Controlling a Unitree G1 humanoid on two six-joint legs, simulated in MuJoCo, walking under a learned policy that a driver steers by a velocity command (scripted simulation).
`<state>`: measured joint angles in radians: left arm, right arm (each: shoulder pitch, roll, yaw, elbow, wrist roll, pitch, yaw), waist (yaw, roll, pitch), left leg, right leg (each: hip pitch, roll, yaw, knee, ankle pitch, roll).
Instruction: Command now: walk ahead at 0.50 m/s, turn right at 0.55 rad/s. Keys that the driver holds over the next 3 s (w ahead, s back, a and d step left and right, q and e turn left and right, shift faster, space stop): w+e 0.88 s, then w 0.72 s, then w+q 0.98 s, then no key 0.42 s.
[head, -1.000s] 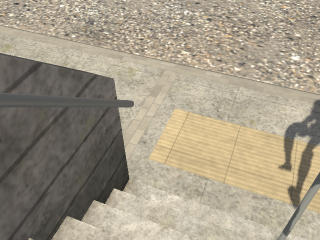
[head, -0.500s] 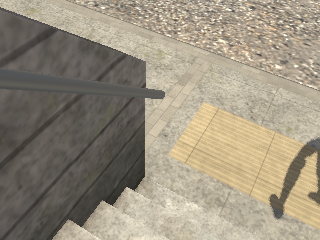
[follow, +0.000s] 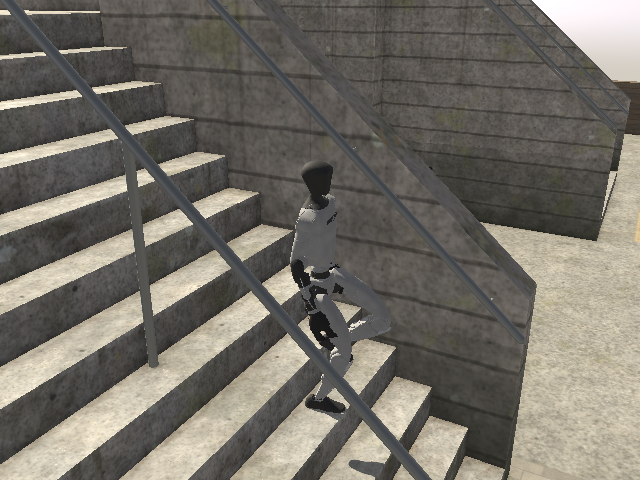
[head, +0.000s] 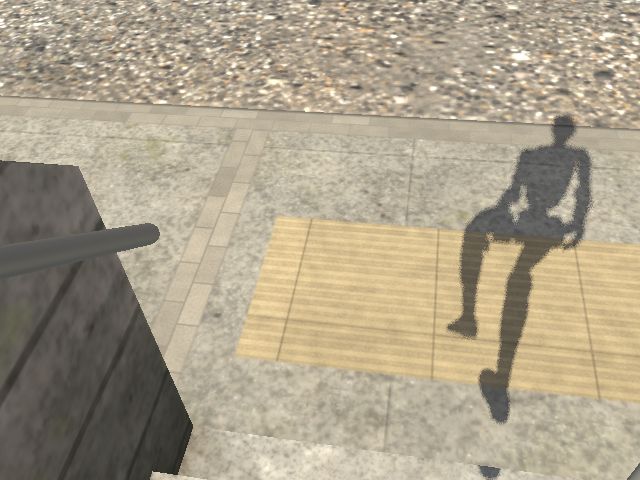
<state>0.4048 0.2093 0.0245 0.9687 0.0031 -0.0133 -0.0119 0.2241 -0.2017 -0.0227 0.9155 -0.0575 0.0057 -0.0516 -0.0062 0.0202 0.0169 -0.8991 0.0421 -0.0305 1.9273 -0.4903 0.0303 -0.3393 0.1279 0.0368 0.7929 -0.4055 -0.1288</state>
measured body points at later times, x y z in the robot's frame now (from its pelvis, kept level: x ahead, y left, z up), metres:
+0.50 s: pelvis +0.26 +0.05 -0.18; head +0.25 +0.05 +0.27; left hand +0.32 +0.29 -0.33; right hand +0.26 -0.21 -0.31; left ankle +0.26 +0.13 -0.92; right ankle +0.12 -0.05 -0.63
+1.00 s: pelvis +0.45 -0.04 -0.39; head +0.45 -0.06 +0.06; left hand +0.69 +0.09 -0.52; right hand +0.27 -0.19 -0.55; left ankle +0.42 +0.13 -0.84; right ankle +0.48 -0.10 -1.12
